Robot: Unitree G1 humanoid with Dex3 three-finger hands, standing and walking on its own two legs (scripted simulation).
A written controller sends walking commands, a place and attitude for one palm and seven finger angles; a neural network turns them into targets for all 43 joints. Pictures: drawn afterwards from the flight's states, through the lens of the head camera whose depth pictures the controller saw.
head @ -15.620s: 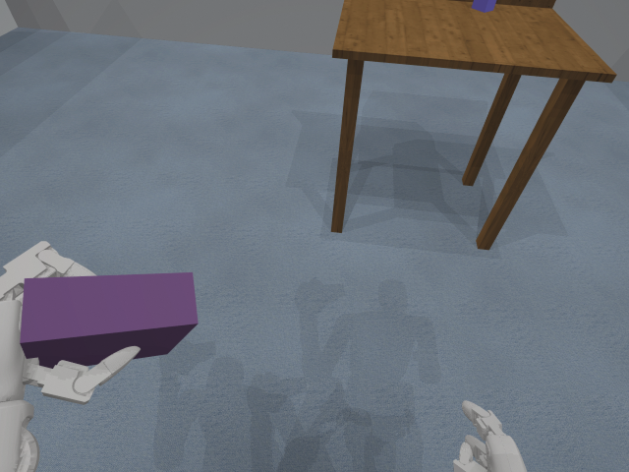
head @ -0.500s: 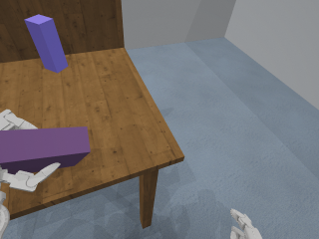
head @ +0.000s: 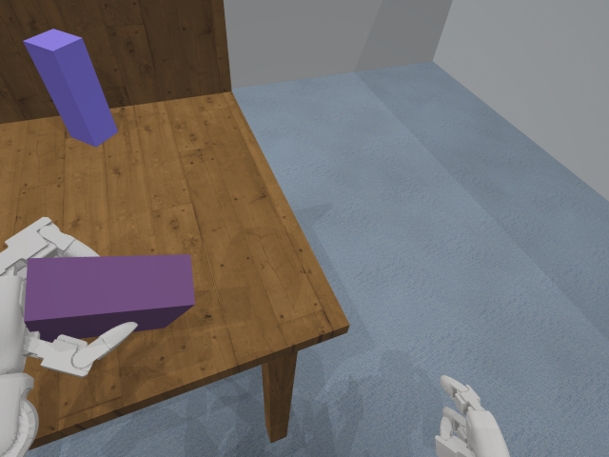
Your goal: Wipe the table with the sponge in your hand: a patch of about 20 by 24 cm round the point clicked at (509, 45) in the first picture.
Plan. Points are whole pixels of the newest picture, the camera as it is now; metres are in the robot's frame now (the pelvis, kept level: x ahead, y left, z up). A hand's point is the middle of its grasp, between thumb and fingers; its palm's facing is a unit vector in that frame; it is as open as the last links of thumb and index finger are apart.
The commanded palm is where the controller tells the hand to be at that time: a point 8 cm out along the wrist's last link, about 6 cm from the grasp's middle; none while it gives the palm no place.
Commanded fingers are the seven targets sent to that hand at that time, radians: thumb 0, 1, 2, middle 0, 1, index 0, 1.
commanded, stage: look again from close up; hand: left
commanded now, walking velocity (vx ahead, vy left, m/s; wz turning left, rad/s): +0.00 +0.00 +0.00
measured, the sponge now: (134, 298) +0.23 +0.21 +0.13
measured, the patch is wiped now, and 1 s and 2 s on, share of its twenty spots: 0.00 0.00 0.00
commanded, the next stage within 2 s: shuffle to correct the standing spot in 0.08 s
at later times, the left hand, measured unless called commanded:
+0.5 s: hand (108, 298) +0.22 +0.22 +0.16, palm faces +0.34 -0.84 -0.42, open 9.4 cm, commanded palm +0.16 +0.26 +0.17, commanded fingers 0.00 0.10 1.30 -1.20 -1.60 -1.20 -1.60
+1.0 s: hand (22, 390) +0.13 +0.25 +0.16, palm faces +0.38 -0.84 -0.39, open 9.4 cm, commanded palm +0.08 +0.28 +0.17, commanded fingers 0.00 0.10 1.30 -1.20 -1.60 -1.20 -1.60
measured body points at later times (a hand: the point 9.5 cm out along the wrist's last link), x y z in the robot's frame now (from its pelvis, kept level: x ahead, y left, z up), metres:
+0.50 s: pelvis -0.01 -0.02 +0.00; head +0.04 -0.01 +0.45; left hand +0.20 +0.26 +0.18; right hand +0.19 -0.24 -0.08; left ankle +0.03 +0.08 -0.74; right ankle -0.01 -0.13 -0.74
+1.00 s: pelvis -0.09 +0.00 +0.00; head -0.05 +0.03 +0.45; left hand +0.11 +0.29 +0.18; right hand +0.07 -0.22 -0.08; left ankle -0.05 +0.08 -0.74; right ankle -0.10 -0.14 -0.72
